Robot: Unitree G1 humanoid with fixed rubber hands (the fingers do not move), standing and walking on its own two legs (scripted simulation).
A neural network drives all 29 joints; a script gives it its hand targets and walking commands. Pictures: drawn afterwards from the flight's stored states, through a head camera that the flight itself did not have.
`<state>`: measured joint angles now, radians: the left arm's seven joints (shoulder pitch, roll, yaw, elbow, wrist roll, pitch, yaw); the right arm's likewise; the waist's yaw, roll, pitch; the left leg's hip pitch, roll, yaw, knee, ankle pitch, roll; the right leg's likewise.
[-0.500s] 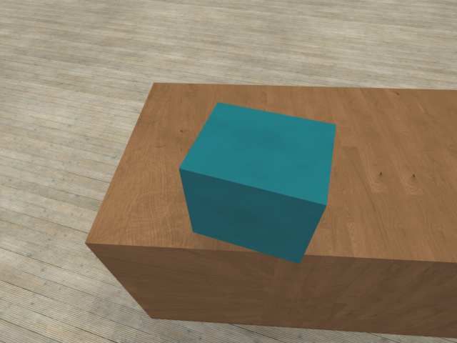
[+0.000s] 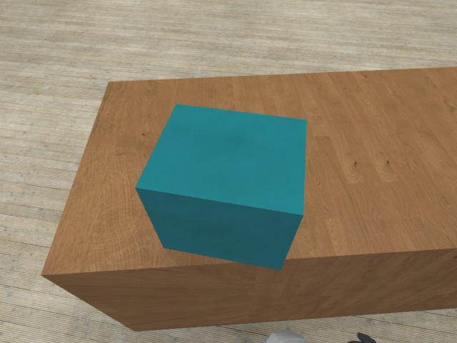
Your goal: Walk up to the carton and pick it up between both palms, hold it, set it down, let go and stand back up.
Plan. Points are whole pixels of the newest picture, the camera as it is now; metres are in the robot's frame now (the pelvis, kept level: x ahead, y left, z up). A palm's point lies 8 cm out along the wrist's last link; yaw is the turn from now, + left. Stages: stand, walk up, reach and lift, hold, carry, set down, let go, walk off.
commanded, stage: walk up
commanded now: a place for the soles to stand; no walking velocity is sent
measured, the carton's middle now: (229, 188) +0.38 +0.01 +0.03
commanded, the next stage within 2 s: stand in 1.62 s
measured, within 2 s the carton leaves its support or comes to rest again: neither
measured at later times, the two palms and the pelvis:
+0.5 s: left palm out of the picture +0.09 +0.24 -0.10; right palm out of the picture +0.07 -0.27 -0.11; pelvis +0.01 -0.01 +0.01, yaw +0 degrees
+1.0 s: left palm out of the picture +0.03 +0.23 -0.11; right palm out of the picture +0.01 -0.28 -0.11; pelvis -0.02 -0.02 +0.01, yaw +0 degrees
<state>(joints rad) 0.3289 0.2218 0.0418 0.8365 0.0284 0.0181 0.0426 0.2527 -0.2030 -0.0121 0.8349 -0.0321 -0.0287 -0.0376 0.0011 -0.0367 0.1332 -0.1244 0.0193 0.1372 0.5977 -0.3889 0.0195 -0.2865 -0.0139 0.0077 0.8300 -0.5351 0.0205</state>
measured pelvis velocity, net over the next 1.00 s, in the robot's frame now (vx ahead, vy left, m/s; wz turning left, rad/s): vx -0.02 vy -0.02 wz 0.00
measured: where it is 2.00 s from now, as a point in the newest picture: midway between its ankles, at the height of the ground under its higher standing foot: outside the picture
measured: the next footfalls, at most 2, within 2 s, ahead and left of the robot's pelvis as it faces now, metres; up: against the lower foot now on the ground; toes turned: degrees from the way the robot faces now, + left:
right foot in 0.04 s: +0.06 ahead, -0.11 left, +0.00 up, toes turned -1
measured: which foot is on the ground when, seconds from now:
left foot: down 0.00-1.00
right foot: up 0.00-0.02, down 0.04-1.00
